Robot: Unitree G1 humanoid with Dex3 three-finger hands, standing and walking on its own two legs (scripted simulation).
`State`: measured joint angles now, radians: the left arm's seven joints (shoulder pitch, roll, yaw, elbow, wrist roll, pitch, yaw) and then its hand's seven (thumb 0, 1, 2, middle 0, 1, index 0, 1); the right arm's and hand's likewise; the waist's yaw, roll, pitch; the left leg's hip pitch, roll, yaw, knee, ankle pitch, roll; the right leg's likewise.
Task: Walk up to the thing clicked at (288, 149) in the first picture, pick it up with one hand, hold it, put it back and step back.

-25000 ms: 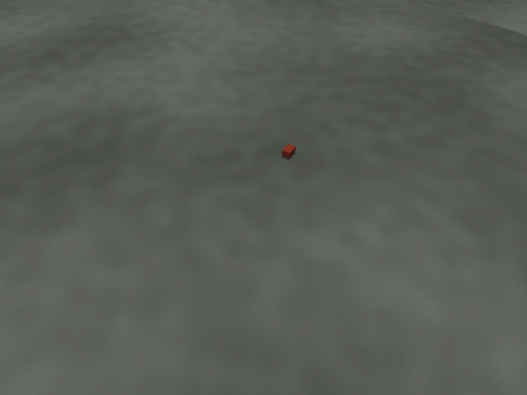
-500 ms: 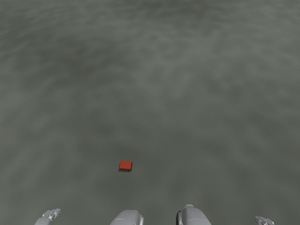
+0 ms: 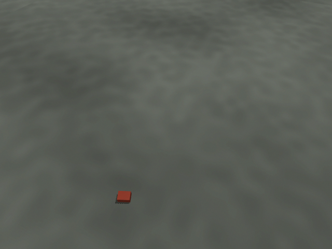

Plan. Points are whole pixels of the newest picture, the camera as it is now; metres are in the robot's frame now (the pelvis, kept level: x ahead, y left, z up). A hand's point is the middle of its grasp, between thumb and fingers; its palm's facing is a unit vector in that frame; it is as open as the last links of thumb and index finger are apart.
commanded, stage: walk up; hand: left
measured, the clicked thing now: (124, 196) +0.50 +0.24 -0.74
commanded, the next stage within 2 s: none
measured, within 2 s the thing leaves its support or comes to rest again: neither
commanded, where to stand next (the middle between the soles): +0.12 +0.00 m, yaw +0 degrees
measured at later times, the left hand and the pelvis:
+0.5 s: hand out of the picture +0.09 +0.28 -0.16, palm faces -0.01 -0.92 -0.38, open 7.4 cm; pelvis -0.02 +0.00 -0.02, yaw -1 degrees
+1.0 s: hand out of the picture -0.03 +0.28 -0.14, palm faces +0.04 -0.92 -0.39, open 7.4 cm; pelvis -0.05 +0.00 +0.00, yaw +2 degrees
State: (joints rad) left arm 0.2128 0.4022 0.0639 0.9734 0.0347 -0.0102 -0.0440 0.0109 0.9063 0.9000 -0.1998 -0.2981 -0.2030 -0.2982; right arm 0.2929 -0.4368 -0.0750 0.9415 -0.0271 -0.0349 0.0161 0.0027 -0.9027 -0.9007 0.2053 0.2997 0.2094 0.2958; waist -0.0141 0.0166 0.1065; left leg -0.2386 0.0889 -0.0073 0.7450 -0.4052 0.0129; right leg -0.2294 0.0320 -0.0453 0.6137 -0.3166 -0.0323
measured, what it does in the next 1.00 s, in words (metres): steps on the spot: left foot, then right foot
